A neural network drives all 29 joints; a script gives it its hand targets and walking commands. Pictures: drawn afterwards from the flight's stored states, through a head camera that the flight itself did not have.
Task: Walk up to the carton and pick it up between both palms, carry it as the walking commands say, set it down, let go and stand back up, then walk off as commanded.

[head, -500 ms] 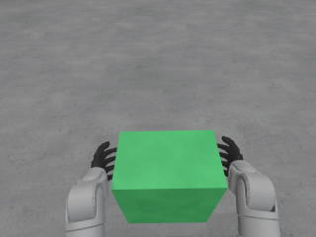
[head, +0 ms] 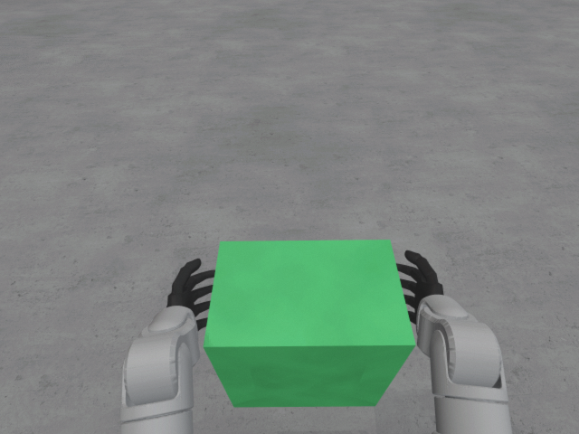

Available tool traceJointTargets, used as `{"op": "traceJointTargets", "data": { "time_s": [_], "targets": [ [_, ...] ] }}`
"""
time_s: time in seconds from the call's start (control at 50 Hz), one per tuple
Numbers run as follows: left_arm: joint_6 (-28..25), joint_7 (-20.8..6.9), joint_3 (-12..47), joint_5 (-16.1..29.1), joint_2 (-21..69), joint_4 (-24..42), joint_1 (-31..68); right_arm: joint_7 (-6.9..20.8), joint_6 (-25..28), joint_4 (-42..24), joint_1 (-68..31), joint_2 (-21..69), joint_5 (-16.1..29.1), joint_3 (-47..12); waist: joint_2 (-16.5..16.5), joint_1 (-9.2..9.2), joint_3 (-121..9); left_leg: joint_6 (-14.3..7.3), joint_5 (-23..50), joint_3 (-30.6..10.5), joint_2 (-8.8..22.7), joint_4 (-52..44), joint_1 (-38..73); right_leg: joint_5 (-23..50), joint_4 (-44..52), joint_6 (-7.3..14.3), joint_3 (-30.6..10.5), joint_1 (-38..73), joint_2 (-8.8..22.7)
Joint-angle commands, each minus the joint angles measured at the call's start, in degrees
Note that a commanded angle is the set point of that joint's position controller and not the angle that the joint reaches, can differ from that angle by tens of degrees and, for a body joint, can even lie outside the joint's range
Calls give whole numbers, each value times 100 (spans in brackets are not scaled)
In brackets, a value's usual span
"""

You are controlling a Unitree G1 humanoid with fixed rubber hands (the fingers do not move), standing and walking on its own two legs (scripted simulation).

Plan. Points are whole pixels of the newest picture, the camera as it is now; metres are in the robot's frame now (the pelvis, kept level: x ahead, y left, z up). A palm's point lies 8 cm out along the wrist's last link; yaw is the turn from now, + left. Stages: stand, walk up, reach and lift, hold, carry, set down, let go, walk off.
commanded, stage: carry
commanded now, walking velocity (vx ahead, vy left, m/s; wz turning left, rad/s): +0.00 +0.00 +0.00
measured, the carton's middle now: (304, 331) +0.28 +0.00 -0.01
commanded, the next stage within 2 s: none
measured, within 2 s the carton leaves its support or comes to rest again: neither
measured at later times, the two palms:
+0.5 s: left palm (175, 315) +0.27 +0.17 +0.06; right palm (416, 309) +0.27 -0.15 +0.06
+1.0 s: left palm (172, 322) +0.27 +0.18 +0.04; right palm (406, 318) +0.27 -0.14 +0.04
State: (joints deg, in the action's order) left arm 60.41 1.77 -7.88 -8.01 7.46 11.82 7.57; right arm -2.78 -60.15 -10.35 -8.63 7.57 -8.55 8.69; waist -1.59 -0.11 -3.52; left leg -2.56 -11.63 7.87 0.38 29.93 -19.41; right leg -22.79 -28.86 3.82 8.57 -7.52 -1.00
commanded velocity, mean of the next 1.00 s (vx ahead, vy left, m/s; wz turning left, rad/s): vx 0.00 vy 0.00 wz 0.00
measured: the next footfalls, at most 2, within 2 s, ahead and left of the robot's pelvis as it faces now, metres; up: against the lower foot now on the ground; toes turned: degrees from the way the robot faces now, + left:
none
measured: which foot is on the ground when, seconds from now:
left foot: down 0.00-1.00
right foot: down 0.00-1.00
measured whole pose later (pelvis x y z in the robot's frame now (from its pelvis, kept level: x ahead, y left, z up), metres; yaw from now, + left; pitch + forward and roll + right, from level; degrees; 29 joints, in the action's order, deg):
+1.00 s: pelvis +0.00 +0.03 +0.00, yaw -1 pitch +3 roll +0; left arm 45.3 0.8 -8.1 -10.2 7.4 -1.0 6.7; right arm -1.8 -45.1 2.0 -7.2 7.4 -10.5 9.5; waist -0.5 0.1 -6.2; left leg -4.7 -11.5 9.5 -0.4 29.7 -21.8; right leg -22.1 -29.4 1.9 7.2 -10.7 0.2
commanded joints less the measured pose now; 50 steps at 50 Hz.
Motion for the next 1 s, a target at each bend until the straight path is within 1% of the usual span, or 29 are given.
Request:
{"op": "traceJointTargets", "data": {
  "time_s": [0.0,0.24,0.48,0.78,0.98],
  "targets": [
    [-131,-1166,3609,1813,4460,433,2624,1196,80,-415,-2511,4491,1834,-3614,82,14,-1377,-126,1734,-936,749,-105,1086,2256,457,-189,-840,-107,1028],
    [-318,-1161,3460,1690,4424,177,2635,1190,253,-220,-2495,4441,1731,-3493,100,26,-1489,-178,1777,-926,808,-138,990,2119,422,-161,-834,-180,1019],
    [-643,-1130,3280,1498,4397,-136,2596,1182,578,35,-2475,4376,1578,-3333,125,26,-1540,-201,1669,-939,832,-230,950,1782,434,-117,-845,-304,978],
    [-1335,-1036,2980,1129,4206,-641,2447,1114,1294,537,-2360,4144,1217,-2994,144,20,-1582,-208,1607,-941,840,-282,933,1553,406,-92,-857,-405,944],
    [-1784,-959,2915,938,3956,-779,2248,1047,1774,708,-2188,3880,1010,-2932,154,24,-1630,-196,1655,-925,849,-281,920,1588,354,-81,-843,-406,940]
  ]
}}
